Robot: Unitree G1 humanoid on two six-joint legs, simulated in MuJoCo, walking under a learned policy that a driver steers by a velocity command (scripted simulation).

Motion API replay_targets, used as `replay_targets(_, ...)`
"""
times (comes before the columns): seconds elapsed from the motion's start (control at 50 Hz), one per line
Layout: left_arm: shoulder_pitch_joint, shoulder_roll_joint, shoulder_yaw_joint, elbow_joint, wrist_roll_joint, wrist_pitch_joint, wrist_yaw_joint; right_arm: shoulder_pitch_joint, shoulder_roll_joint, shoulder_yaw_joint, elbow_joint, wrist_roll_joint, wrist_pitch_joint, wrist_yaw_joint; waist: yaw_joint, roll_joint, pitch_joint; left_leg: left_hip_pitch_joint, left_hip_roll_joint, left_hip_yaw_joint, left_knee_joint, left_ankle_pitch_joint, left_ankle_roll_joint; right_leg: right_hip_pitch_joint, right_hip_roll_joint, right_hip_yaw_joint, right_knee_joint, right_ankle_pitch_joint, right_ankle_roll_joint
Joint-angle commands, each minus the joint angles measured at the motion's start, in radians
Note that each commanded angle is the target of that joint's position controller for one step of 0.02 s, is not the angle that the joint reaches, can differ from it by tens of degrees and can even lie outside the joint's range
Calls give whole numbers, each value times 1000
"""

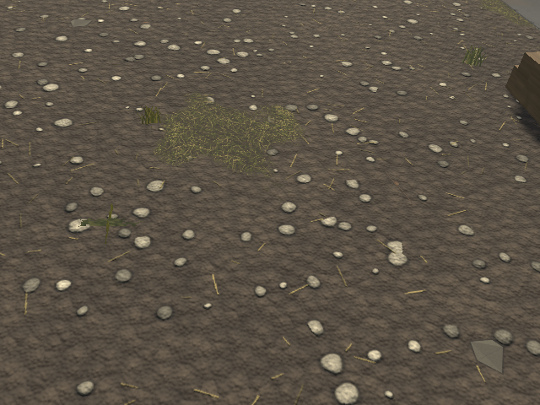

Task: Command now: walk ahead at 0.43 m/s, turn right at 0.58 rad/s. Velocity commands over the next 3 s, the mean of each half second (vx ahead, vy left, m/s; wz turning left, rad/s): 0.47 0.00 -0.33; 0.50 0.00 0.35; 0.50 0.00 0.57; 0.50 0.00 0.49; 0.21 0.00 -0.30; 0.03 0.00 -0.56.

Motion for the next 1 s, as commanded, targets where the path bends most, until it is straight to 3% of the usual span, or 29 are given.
replay_targets(0.02,-49,22,6,-61,-7,-13,-13,-13,-41,1,-30,-1,-43,-2,3,191,171,123,222,-286,-381,-138,120,-273,-39,40,-49,95,-13)
replay_targets(0.06,-97,21,8,-65,-10,-19,-21,16,-67,-2,-5,-10,-55,-8,-14,187,174,199,249,-232,-389,-30,117,-319,-44,49,-106,140,-17)
replay_targets(0.12,-157,19,10,-69,-6,-20,-32,56,-74,2,26,-13,-58,-18,-40,172,189,269,276,-158,-412,81,133,-358,-56,35,-219,168,-12)
replay_targets(0.2,-269,-3,1,-93,-9,-22,-55,79,-89,0,63,5,-46,-29,-65,164,245,289,295,-58,-486,181,143,-271,-103,-61,-481,197,-18)
replay_targets(0.28,-365,-19,-6,-113,-18,-38,-80,93,-122,-5,95,26,-27,-20,-75,165,313,321,297,10,-542,274,142,-107,-124,-176,-754,161,-46)
replay_targets(0.32,-363,-1,1,-115,-13,-46,-91,80,-156,-13,98,32,-21,-9,-53,183,306,340,290,54,-494,501,133,42,-81,-225,-864,122,-82)
replay_targets(0.36,-306,48,23,-115,-6,-52,-90,78,-194,-22,118,36,-15,-5,9,252,240,402,293,64,-353,923,115,201,-16,-262,-927,66,-119)
replay_targets(0.4,2,142,72,-21,-3,-47,-70,43,-213,-27,119,24,-9,-7,172,249,58,296,231,91,0,1067,71,636,28,-261,-1025,136,-157)
replay_targets(0.42,181,199,89,17,6,-41,-46,12,-183,-17,85,10,-12,-12,244,181,-78,-8,181,41,290,676,43,1005,-140,-33,-933,121,-187)
replay_targets(0.44,175,313,93,17,30,-52,-36,133,2,32,34,4,-36,-2,97,-171,-260,-307,-26,-42,662,-182,-11,1253,-433,495,-1068,60,-335)
replay_targets(0.46,178,219,79,16,35,-61,-30,67,-76,11,42,44,-69,3,146,-118,-332,-365,-33,-212,835,-181,-16,1174,-463,646,-1239,-10,-345)
replay_targets(0.48,111,166,62,20,34,-70,-31,-57,-124,-7,0,74,-76,3,131,-84,-157,-430,13,-191,871,-86,-7,1015,-421,449,-1245,51,-280)
replay_targets(0.5,41,131,52,17,23,-80,-32,-122,-126,-7,-16,63,-74,-4,96,8,-68,-414,68,-176,828,12,4,844,-394,299,-1249,127,-240)
replay_targets(0.52,-2,94,41,24,23,-90,-38,-152,-126,-14,-21,50,-66,-10,64,24,-15,-376,99,-166,783,68,8,722,-350,185,-1273,179,-210)
replay_targets(0.56,-23,47,31,51,36,-112,-39,-106,-96,-19,-11,55,-35,-2,13,-16,20,-303,133,-177,728,134,25,615,-299,55,-1331,186,-180)
replay_targets(0.6,-6,52,33,82,32,-125,-32,-123,-79,-23,-21,56,-13,5,0,-9,85,-347,135,-173,702,139,26,571,-292,-11,-1383,225,-182)
replay_targets(0.66,3,77,37,105,40,-127,-22,-221,-82,-28,-61,53,1,12,3,18,170,-466,123,-200,608,243,9,549,-281,-107,-1420,273,-166)
replay_targets(0.7,-9,91,37,109,48,-125,-13,-274,-90,-28,-81,45,-4,25,7,26,188,-460,106,-180,448,373,4,540,-249,-181,-1426,298,-147)
replay_targets(0.74,-2,117,41,114,42,-123,0,-357,-81,-19,-104,36,-10,42,38,44,194,-419,91,-107,292,472,6,553,-238,-231,-1436,326,-120)
replay_targets(0.84,100,165,53,156,20,-89,19,-522,-61,-1,-189,39,-17,75,109,47,210,-498,66,-19,88,416,41,823,-297,-279,-1355,533,-89)
replay_targets(0.9,84,209,64,149,17,-59,32,-497,-106,-21,-224,36,-7,83,64,-20,137,-384,-19,65,63,261,87,917,-308,-314,-1183,972,-73)
replay_targets(0.92,70,224,69,144,13,-51,36,-432,-132,-35,-222,36,0,81,21,-49,102,-304,-53,83,67,199,111,919,-311,-317,-1082,1102,-72)
replay_targets(0.94,51,235,72,137,10,-46,35,-312,-182,-59,-206,37,5,74,-45,-57,43,-152,-80,76,28,190,143,883,-301,-316,-920,1116,-66)
replay_targets(0.96,13,236,71,122,0,-50,33,-149,-241,-91,-176,31,9,56,-140,-16,-30,110,-84,20,-75,281,186,741,-252,-330,-672,962,-36)
replay_targets(0.98,82,115,35,91,43,-71,20,-80,-334,-110,-159,26,19,35,-87,224,-123,470,137,-295,10,418,279,366,-132,-313,-316,105,2)
replay_targets(1.0,124,72,6,43,37,-108,-1,-98,-343,-105,-192,23,0,42,-32,319,-286,696,324,-871,-177,214,484,52,45,-86,-42,-413,32)
Next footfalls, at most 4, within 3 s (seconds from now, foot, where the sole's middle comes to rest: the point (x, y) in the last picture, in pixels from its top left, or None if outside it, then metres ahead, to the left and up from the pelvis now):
0.42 right None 0.37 -0.21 -0.77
0.96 left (265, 367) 0.72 -0.03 -0.77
1.42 right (314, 283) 1.00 -0.19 -0.77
1.96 left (195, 255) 1.10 0.19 -0.77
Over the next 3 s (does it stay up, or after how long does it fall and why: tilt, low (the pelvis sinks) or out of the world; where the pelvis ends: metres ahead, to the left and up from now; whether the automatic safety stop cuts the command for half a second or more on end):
stays up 1.22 0.16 0.01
